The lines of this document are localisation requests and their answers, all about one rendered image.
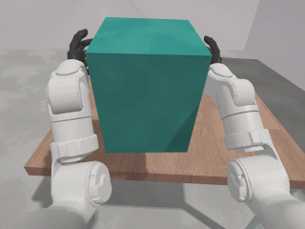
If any robot left upper arm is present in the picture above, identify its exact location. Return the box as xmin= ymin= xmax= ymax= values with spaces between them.
xmin=11 ymin=160 xmax=112 ymax=229

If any robot right hand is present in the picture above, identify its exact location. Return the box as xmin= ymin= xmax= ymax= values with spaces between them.
xmin=204 ymin=35 xmax=222 ymax=65

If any left robot forearm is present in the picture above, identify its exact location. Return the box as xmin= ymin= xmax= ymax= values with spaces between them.
xmin=45 ymin=59 xmax=99 ymax=196

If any table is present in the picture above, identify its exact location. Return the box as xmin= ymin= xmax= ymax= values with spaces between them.
xmin=24 ymin=76 xmax=305 ymax=229

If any robot left hand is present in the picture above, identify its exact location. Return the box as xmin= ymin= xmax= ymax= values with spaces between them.
xmin=67 ymin=29 xmax=93 ymax=75

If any right robot forearm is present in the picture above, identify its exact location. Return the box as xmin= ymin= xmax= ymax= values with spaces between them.
xmin=203 ymin=63 xmax=290 ymax=191

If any robot right upper arm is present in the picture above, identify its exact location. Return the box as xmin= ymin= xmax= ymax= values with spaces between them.
xmin=227 ymin=154 xmax=305 ymax=229

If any carton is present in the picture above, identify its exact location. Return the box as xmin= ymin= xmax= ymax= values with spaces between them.
xmin=85 ymin=17 xmax=213 ymax=154

